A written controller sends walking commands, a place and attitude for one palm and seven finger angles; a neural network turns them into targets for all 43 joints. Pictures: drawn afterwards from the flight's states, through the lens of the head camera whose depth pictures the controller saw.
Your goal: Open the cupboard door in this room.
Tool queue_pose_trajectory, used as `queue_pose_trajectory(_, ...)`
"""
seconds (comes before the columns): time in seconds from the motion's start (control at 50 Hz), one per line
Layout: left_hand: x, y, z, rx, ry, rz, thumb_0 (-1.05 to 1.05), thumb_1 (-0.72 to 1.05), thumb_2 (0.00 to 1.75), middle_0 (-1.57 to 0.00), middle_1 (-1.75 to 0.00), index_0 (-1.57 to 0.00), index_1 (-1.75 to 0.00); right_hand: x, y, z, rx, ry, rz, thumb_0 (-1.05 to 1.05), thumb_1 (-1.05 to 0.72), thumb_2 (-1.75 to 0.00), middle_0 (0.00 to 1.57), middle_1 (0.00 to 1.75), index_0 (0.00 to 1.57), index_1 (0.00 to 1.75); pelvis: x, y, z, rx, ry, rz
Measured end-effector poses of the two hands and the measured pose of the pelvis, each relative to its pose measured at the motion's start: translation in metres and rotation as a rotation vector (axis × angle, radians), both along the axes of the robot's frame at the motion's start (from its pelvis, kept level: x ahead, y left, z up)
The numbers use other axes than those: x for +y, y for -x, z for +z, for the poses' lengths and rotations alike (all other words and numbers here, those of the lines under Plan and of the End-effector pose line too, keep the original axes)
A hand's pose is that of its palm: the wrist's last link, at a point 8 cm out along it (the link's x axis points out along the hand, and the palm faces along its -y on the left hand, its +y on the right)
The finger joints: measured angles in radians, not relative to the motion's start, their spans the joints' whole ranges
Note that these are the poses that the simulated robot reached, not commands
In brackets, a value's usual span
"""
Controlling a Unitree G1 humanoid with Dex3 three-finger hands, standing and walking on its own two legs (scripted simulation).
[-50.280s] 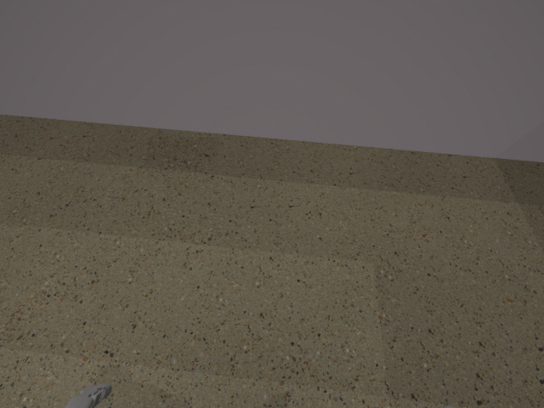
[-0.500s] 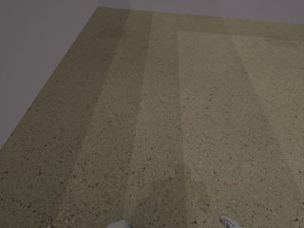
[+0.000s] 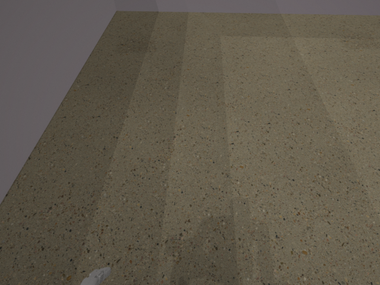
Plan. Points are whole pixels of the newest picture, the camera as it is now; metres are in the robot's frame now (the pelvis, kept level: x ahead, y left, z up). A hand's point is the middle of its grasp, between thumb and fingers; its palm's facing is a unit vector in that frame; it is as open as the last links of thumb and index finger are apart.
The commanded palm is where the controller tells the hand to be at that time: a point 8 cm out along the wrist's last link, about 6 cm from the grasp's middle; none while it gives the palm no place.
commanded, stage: turn to face it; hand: left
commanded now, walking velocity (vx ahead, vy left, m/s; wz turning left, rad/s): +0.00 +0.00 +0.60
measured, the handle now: out of the picture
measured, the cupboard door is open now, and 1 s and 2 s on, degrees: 47 47 47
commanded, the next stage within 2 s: none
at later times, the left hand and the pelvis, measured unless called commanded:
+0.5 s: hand out of the picture +0.09 +0.22 -0.16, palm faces +0.31 -0.90 -0.30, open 7.4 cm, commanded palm none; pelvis +0.06 -0.02 -0.01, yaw +17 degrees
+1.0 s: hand out of the picture -0.02 +0.17 -0.19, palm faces +0.62 -0.75 -0.23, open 7.4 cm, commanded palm none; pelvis +0.08 -0.02 -0.01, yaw +37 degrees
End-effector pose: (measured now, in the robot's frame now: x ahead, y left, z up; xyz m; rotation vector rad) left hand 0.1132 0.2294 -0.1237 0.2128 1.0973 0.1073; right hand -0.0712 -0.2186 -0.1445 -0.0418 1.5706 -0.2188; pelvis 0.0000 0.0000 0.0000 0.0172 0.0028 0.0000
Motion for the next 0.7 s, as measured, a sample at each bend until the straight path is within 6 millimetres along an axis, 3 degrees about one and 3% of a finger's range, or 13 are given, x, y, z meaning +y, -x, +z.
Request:
queue_pose_trajectory(0.1, 0.000, 0.010, -0.006, 0.024, 0.039, 0.086, 0.01, 0.91, 0.90, -0.20, -0.30, -0.20, -0.30, -0.009, -0.077, 0.010, -0.114, 0.026, 0.096, 0.01, -0.92, -0.90, 0.20, 0.30, 0.20, 0.30, 0.001, -0.015, 0.004, 0.003, -0.003, 0.068)
queue_pose_trajectory(0.2, 0.025, 0.028, -0.031, 0.061, 0.065, 0.189, 0.00, 0.92, 0.90, -0.21, -0.30, -0.20, -0.30, -0.008, -0.162, 0.008, -0.276, 0.087, 0.233, 0.00, -0.91, -0.90, 0.19, 0.30, 0.20, 0.30, 0.017, -0.028, -0.013, 0.012, 0.035, 0.135)
queue_pose_trajectory(0.26, 0.040, 0.040, -0.037, 0.117, 0.045, 0.226, 0.00, 0.92, 0.90, -0.21, -0.30, -0.20, -0.30, -0.006, -0.197, 0.011, -0.336, 0.111, 0.285, 0.00, -0.91, -0.90, 0.19, 0.30, 0.20, 0.30, 0.018, -0.032, -0.016, 0.022, 0.024, 0.160)
queue_pose_trajectory(0.34, 0.049, 0.047, -0.024, 0.134, 0.014, 0.283, 0.01, 0.92, 0.90, -0.20, -0.30, -0.20, -0.30, -0.006, -0.228, 0.020, -0.358, 0.110, 0.354, 0.00, -0.91, -0.90, 0.20, 0.30, 0.20, 0.30, 0.013, -0.040, -0.007, 0.039, 0.026, 0.202)
queue_pose_trajectory(0.44, 0.044, 0.048, -0.004, 0.107, -0.030, 0.339, 0.01, 0.91, 0.90, -0.20, -0.30, -0.20, -0.30, -0.014, -0.259, 0.017, -0.355, 0.076, 0.423, 0.00, -0.91, -0.90, 0.20, 0.30, 0.20, 0.30, -0.002, -0.051, -0.001, 0.043, 0.025, 0.260)
queue_pose_trajectory(0.54, 0.025, 0.054, 0.007, 0.071, -0.085, 0.390, 0.01, 0.91, 0.90, -0.20, -0.30, -0.20, -0.30, -0.029, -0.292, 0.000, -0.352, 0.029, 0.464, 0.00, -0.91, -0.90, 0.20, 0.30, 0.20, 0.30, -0.025, -0.063, -0.007, 0.035, -0.001, 0.329)
queue_pose_trajectory(0.7, -0.016, 0.087, 0.019, 0.144, -0.046, 0.508, 0.01, 0.91, 0.90, -0.20, -0.30, -0.20, -0.30, -0.016, -0.344, 0.013, -0.347, -0.024, 0.574, 0.00, -0.91, -0.90, 0.19, 0.30, 0.20, 0.30, -0.037, -0.080, 0.011, 0.040, -0.037, 0.442)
